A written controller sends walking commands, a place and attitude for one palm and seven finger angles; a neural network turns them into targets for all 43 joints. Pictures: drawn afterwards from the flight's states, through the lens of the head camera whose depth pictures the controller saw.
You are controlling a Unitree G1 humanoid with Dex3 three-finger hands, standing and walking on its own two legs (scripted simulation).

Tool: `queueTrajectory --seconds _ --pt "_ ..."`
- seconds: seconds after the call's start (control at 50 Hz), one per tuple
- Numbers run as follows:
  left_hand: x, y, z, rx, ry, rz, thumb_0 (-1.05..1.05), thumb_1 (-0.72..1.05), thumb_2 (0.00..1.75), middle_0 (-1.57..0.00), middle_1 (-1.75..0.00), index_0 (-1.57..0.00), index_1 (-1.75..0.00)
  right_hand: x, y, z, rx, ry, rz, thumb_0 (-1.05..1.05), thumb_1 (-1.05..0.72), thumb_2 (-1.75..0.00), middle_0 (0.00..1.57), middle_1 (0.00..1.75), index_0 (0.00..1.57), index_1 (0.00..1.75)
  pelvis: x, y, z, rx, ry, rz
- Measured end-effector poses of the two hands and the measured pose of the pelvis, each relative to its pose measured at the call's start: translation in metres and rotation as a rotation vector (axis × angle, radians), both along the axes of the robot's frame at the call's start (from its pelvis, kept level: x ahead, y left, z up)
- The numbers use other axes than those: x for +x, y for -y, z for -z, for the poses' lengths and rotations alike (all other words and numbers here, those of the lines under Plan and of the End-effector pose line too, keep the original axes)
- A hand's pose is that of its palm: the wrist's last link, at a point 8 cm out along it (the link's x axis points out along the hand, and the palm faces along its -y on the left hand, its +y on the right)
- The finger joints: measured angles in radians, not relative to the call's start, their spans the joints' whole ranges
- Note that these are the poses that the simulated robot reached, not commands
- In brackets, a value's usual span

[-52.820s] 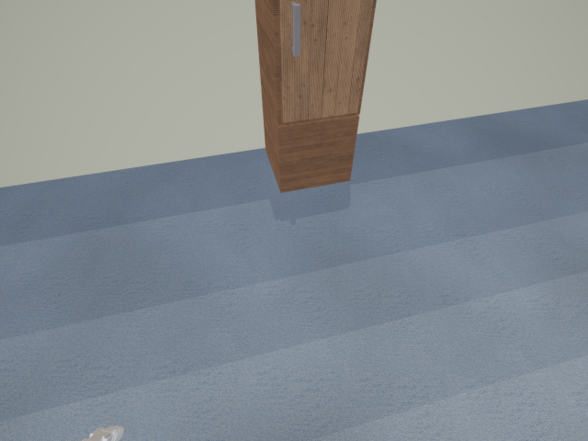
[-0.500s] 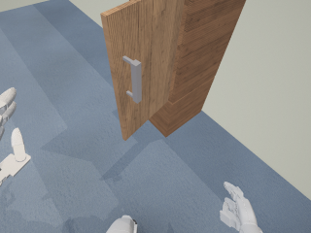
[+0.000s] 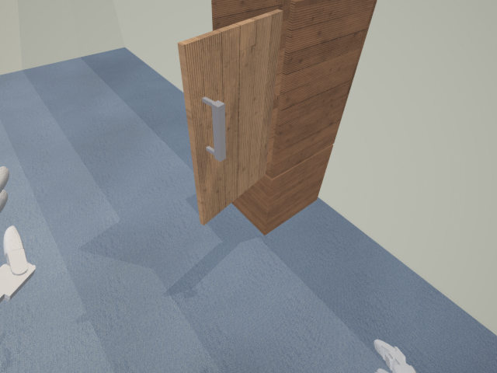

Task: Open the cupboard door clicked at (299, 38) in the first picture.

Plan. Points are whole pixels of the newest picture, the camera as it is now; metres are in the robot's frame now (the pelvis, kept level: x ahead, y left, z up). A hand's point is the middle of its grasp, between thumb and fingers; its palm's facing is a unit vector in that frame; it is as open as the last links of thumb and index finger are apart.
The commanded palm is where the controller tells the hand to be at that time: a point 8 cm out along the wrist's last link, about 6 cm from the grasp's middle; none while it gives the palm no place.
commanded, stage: stop stepping back and stand still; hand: left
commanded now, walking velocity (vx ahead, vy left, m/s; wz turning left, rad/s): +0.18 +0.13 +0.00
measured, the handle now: (213, 129) +0.66 +0.15 +0.03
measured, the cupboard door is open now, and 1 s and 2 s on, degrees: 100 100 100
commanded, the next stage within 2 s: let the arm hang, fingers relaxed in 0.40 s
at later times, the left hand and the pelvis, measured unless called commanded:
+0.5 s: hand out of the picture +0.15 +0.29 +0.15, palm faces +0.49 -0.76 -0.44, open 7.4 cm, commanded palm none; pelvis -0.03 +0.02 -0.01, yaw +3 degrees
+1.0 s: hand out of the picture -0.04 +0.22 -0.17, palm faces +0.12 -0.96 -0.25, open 7.1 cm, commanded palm none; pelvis -0.05 +0.02 +0.00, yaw +6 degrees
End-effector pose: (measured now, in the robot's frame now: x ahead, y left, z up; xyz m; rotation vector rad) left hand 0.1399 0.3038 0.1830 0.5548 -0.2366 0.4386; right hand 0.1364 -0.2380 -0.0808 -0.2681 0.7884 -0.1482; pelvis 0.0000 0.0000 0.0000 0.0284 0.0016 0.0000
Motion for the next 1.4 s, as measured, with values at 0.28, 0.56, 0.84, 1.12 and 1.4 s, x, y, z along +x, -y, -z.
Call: queueTrajectory --seconds 0.28,0.56,0.84,1.12,1.4 --pt "-0.024 -0.013 0.001 0.046 0.036 -0.009 0.01 0.89 0.9 -0.21 -0.31 -0.21 -0.3 -0.03 -0.013 0.003 0.002 0.071 0.016 0.01 -0.9 -0.9 0.2 0.3 0.2 0.3 -0.024 -0.009 0.01 -0.007 0.025 -0.049" --pt "-0.018 -0.034 0.073 -0.113 -0.202 -0.042 0.0 0.89 0.9 -0.2 -0.3 -0.2 -0.3 -0.019 -0.028 0.026 0.035 -0.016 -0.083 0.01 -0.9 -0.9 0.2 0.3 0.2 0.3 -0.031 -0.027 0.018 -0.048 -0.002 -0.083" --pt "-0.141 0.064 0.325 -0.696 -1.274 -0.157 -0.05 1.0 0.9 -0.21 -0.3 -0.21 -0.3 -0.1 -0.017 0.059 0.05 -0.417 -0.032 0.0 -0.91 -0.9 0.2 0.3 0.2 0.3 -0.042 -0.01 0.013 -0.025 0.028 -0.12" --pt "-0.2 0.017 0.312 -0.64 -1.455 -0.327 0.0 0.93 0.9 -0.2 -0.3 -0.2 -0.3 -0.156 -0.019 0.064 0.057 -0.592 0.025 0.0 -0.91 -0.9 0.2 0.3 0.2 0.3 -0.046 -0.022 0.0 -0.033 0.036 -0.109" --pt "-0.171 0.01 0.31 -0.625 -1.422 -0.295 0.0 0.91 0.9 -0.2 -0.3 -0.2 -0.3 -0.132 -0.015 0.061 0.041 -0.551 0.026 0.0 -0.91 -0.9 0.2 0.3 0.2 0.3 -0.04 -0.028 -0.002 -0.025 0.04 -0.102"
